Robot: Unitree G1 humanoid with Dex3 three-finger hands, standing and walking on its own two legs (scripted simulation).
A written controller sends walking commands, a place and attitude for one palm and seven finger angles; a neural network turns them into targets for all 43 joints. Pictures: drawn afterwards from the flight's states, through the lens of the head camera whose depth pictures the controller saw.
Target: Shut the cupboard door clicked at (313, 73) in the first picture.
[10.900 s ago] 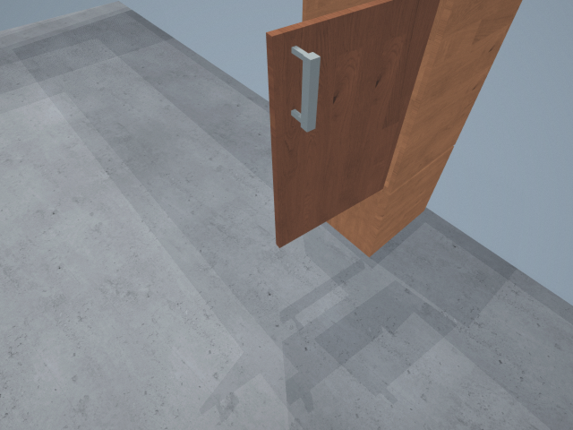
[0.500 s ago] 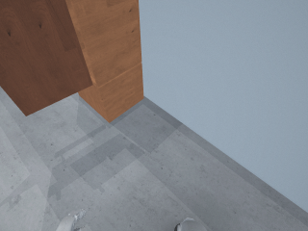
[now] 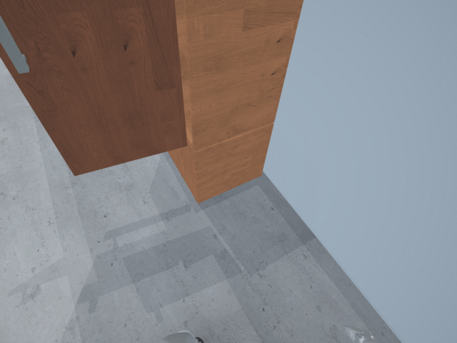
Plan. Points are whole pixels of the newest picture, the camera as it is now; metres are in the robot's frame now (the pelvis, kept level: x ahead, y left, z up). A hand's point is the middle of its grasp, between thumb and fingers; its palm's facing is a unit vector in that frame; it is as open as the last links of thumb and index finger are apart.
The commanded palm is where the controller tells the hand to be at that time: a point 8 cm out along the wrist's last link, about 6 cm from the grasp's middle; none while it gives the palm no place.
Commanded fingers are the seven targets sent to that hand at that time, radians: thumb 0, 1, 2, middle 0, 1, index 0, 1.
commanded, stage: turn to face it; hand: left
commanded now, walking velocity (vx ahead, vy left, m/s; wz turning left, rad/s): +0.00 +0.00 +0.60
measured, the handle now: (7, 35) +0.63 +0.53 +0.17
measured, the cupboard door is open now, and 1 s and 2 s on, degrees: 84 84 84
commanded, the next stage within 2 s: take the last steps up to it in 0.74 s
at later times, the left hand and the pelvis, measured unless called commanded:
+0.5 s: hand (142, 303) +0.21 +0.19 -0.13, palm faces +0.24 -0.93 -0.27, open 7.4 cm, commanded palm none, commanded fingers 0.00 0.90 0.90 -0.20 -0.30 -0.20 -0.30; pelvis +0.12 -0.04 +0.01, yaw +15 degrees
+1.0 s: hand out of the picture +0.05 +0.16 -0.17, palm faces +0.49 -0.84 -0.25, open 7.4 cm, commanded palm none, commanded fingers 0.00 0.90 0.90 -0.20 -0.30 -0.20 -0.30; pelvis +0.15 -0.02 +0.01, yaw +26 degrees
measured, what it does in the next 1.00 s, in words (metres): walks ahead, turning left: right foot, then left foot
